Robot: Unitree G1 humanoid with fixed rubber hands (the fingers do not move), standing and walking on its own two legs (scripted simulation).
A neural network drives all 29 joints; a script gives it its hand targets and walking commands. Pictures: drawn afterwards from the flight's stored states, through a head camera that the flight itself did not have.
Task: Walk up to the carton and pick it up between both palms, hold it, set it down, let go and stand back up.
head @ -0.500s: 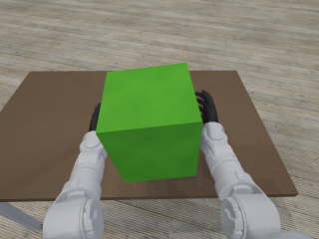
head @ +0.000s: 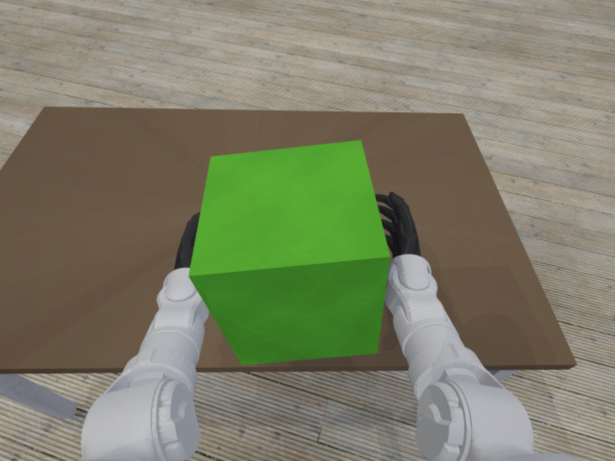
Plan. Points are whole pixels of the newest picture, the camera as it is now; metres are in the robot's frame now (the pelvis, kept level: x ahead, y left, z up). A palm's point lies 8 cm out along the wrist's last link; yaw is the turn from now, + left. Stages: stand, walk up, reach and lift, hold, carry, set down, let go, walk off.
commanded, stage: set down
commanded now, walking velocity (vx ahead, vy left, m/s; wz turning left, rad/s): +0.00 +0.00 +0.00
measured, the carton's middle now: (297, 259) +0.38 +0.01 +0.01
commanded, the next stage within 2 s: none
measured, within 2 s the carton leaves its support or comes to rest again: rests again in 0.96 s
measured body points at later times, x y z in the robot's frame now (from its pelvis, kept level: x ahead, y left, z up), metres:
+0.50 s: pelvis +0.01 +0.01 -0.01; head +0.11 +0.03 +0.43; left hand +0.41 +0.17 -0.03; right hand +0.41 -0.13 +0.00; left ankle +0.00 +0.16 -0.74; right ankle +0.00 -0.10 -0.74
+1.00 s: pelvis +0.01 +0.02 -0.01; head +0.13 +0.03 +0.42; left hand +0.40 +0.17 -0.05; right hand +0.40 -0.13 -0.04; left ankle +0.00 +0.15 -0.74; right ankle +0.00 -0.10 -0.74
